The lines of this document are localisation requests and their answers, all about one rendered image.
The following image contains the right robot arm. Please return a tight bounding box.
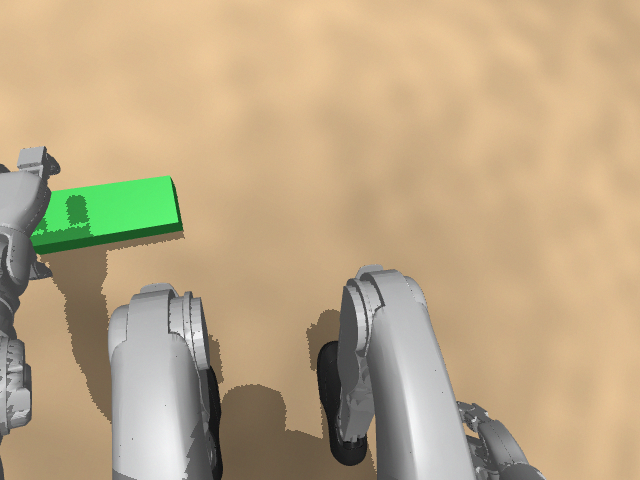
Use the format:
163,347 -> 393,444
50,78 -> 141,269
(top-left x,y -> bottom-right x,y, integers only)
499,464 -> 547,480

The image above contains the right robot foot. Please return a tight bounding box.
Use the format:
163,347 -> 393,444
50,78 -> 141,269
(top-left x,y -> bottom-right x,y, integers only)
317,341 -> 367,466

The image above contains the carton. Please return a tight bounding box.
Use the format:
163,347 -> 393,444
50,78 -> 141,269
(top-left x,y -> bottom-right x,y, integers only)
29,175 -> 183,255

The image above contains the left robot hand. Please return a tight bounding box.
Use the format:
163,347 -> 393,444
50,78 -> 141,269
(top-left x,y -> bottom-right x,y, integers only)
0,146 -> 61,280

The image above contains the left robot arm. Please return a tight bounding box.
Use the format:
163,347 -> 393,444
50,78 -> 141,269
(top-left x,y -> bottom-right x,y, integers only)
0,226 -> 33,480

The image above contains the right robot hand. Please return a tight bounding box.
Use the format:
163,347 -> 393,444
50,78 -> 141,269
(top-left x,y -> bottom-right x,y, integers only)
456,401 -> 529,480

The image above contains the left robot foot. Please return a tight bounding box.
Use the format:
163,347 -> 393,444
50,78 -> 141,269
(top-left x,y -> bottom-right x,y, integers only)
206,365 -> 223,480

